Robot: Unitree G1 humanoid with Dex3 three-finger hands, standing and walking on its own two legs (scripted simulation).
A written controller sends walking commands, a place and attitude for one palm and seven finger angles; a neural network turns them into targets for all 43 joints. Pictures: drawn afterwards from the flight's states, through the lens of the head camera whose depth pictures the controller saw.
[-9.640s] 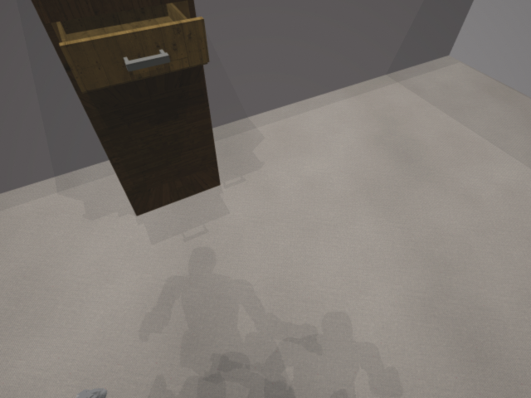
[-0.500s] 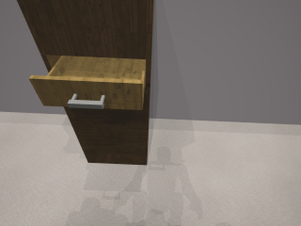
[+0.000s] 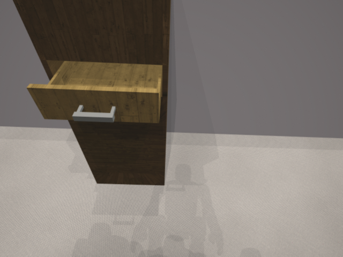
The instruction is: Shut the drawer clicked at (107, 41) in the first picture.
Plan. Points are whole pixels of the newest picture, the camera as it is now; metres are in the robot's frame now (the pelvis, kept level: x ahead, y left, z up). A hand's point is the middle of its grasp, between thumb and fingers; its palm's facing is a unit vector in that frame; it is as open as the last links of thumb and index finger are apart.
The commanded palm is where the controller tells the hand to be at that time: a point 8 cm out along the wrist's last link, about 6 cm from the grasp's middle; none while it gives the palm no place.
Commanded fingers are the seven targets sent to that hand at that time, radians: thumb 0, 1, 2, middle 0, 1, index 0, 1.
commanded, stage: look again from close up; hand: left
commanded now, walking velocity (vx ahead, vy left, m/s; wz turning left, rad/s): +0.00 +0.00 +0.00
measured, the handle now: (95, 112) +0.51 +0.27 +0.03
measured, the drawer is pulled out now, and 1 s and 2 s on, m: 0.15 0.15 0.15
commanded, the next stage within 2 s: shuffle to correct the standing spot in 0.30 s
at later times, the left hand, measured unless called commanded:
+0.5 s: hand out of the picture -0.01 +0.16 -0.18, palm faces +0.01 -0.99 -0.16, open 7.4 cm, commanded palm none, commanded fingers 0.00 0.90 0.90 -0.20 -0.30 -0.20 -0.30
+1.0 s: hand out of the picture +0.08 +0.21 -0.19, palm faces +0.04 -0.98 -0.17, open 7.3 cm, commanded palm none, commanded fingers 0.00 0.90 0.90 -0.20 -0.30 -0.20 -0.30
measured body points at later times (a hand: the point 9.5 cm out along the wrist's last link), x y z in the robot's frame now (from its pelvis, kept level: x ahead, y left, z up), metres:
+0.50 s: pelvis +0.01 +0.00 +0.00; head +0.00 +0.01 +0.45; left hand -0.01 +0.21 -0.17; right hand -0.02 -0.21 -0.16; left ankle -0.01 +0.08 -0.74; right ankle +0.04 -0.13 -0.74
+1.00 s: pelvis +0.07 +0.05 +0.00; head +0.08 +0.07 +0.44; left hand +0.08 +0.27 -0.17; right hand +0.00 -0.15 -0.15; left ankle -0.01 +0.08 -0.74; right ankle +0.09 -0.09 -0.70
